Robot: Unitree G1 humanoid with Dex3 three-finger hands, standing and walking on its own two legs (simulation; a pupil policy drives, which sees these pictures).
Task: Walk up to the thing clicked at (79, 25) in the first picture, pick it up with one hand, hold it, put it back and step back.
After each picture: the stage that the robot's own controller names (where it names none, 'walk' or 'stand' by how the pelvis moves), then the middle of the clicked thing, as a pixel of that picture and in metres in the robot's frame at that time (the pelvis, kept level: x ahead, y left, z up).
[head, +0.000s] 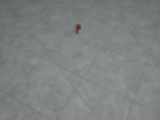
stand; (78, 29) +1.65 +0.00 -0.72
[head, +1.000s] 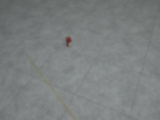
walk; (68, 41) +1.51 +0.21 -0.71
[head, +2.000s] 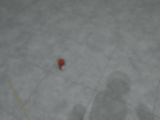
walk; (61, 64) +0.98 +0.27 -0.72
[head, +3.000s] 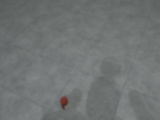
walk; (64, 103) +0.63 +0.18 -0.72
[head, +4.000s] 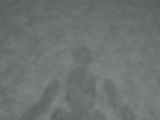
stand; out of the picture +0.42 +0.09 -0.70
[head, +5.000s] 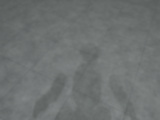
stand; out of the picture +0.38 +0.13 -0.72
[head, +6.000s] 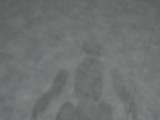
stand; out of the picture +0.35 +0.12 -0.72
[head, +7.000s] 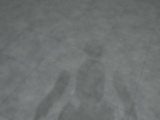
stand; out of the picture +0.37 +0.12 -0.73
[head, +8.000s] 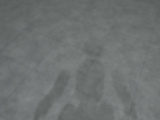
stand; out of the picture +0.36 +0.12 -0.73
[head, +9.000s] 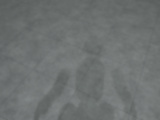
go down; out of the picture +0.35 +0.12 -0.73
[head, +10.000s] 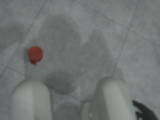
go down; (35, 56) +0.45 +0.15 -0.33
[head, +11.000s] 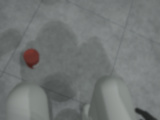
approach; (32, 59) +0.45 +0.15 -0.31
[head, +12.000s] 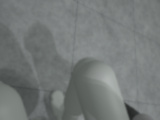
close in; out of the picture +0.45 +0.20 -0.23
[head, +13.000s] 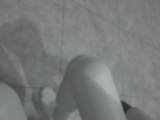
close; out of the picture +0.45 +0.22 -0.23
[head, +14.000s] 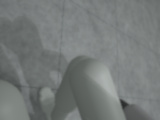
lift; out of the picture +0.40 +0.19 -0.24
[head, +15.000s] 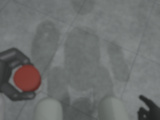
lift; (30, 81) +0.32 +0.16 -0.01
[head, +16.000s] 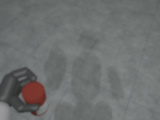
hold; (36, 99) +0.28 +0.15 +0.00
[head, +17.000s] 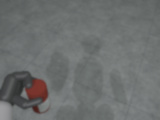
hold; (38, 96) +0.30 +0.15 +0.00
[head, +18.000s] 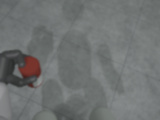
crouch; (31, 73) +0.38 +0.15 -0.07
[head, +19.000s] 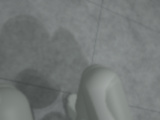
lower; out of the picture +0.47 +0.22 -0.16
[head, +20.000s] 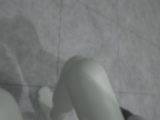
lower; out of the picture +0.45 +0.26 -0.24
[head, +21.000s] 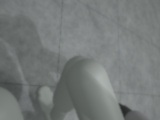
lower; out of the picture +0.45 +0.25 -0.24
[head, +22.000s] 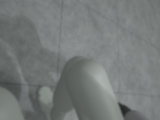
lower; out of the picture +0.45 +0.25 -0.24
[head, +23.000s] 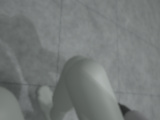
lower; out of the picture +0.45 +0.25 -0.24
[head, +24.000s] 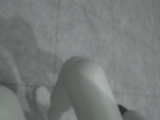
open; out of the picture +0.44 +0.24 -0.25
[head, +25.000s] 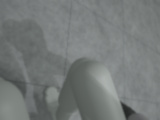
stand; out of the picture +0.44 +0.23 -0.25
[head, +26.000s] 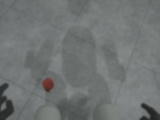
walk; (48, 85) +0.42 +0.15 -0.51
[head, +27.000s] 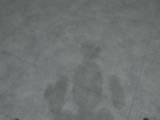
stand; out of the picture +0.38 +0.14 -0.66
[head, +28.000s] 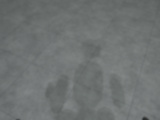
stand; out of the picture +0.38 +0.14 -0.67
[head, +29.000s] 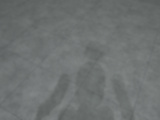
stand; out of the picture +0.39 +0.12 -0.71
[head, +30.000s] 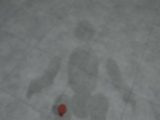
walk; (62, 110) +0.43 +0.09 -0.70
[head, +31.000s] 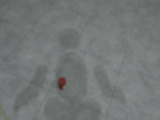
walk; (61, 83) +0.62 +0.11 -0.70
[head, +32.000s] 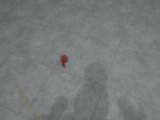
walk; (64, 61) +0.95 +0.20 -0.70
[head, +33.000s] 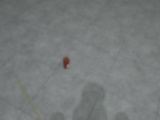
stand; (66, 63) +1.04 +0.13 -0.71
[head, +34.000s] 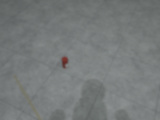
stand; (65, 62) +1.04 +0.14 -0.73
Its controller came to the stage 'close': yes
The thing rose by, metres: 0.73
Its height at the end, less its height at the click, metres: +0.00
